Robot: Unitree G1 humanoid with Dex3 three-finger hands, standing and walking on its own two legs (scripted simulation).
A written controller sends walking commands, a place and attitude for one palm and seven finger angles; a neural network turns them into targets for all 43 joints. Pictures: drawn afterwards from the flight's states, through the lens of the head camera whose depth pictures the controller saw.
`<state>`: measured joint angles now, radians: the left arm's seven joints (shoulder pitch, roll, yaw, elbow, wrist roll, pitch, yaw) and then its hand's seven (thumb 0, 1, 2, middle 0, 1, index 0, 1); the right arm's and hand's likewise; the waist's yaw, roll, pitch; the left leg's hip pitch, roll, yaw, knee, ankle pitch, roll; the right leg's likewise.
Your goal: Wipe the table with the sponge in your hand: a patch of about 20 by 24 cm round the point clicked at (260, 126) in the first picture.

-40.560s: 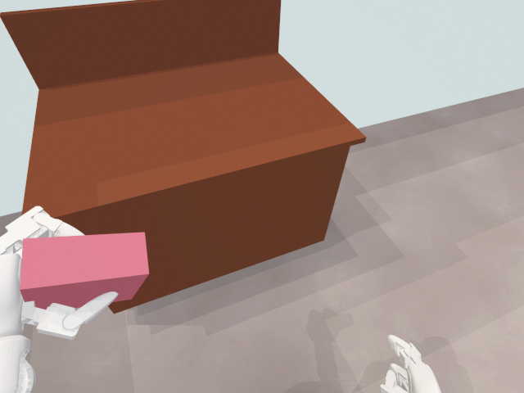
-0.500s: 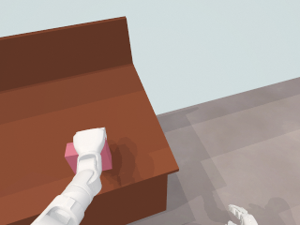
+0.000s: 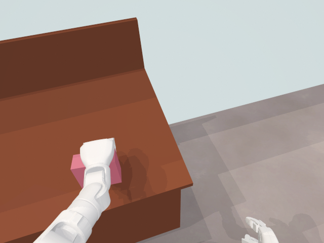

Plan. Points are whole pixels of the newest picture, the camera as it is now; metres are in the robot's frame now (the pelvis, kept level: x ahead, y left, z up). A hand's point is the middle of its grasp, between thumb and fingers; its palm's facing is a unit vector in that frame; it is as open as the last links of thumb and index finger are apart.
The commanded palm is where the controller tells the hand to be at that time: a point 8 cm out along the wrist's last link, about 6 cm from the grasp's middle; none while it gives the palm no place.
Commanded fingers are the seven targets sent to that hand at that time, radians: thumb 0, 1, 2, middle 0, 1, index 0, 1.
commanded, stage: slide across to the third lane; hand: left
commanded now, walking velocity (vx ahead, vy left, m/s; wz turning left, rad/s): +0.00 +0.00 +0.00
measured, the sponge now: (100, 173) +0.31 +0.24 -0.05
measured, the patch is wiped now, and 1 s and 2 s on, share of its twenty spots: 0.70 0.80 0.90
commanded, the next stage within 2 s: wipe forward along the third lane in 0.02 s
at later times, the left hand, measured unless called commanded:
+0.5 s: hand (104, 159) +0.34 +0.23 -0.02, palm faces -0.14 +0.03 -0.99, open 9.6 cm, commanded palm +0.33 +0.19 +0.01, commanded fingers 0.00 0.10 1.30 -1.20 -1.60 -1.20 -1.60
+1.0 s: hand (106, 152) +0.36 +0.23 -0.01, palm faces -0.11 +0.06 -0.99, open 9.6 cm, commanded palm +0.38 +0.21 +0.01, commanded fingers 0.00 0.10 1.30 -1.20 -1.60 -1.20 -1.60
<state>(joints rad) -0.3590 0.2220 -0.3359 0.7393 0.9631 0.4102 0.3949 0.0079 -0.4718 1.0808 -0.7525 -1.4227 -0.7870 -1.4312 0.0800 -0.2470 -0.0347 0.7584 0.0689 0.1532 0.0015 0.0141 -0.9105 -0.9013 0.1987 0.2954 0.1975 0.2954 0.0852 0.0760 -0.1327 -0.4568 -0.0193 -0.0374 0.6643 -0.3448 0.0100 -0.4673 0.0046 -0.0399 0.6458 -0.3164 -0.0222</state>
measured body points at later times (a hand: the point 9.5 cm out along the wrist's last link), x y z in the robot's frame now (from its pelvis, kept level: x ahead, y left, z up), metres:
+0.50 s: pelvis -0.02 +0.00 -0.01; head +0.01 -0.03 +0.44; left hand +0.34 +0.22 +0.04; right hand +0.15 -0.24 -0.14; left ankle -0.01 +0.12 -0.72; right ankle +0.00 -0.11 -0.72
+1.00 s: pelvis -0.07 -0.02 -0.03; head -0.01 -0.05 +0.41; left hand +0.36 +0.22 +0.04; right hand +0.01 -0.29 -0.18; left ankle -0.01 +0.11 -0.72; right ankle +0.00 -0.11 -0.72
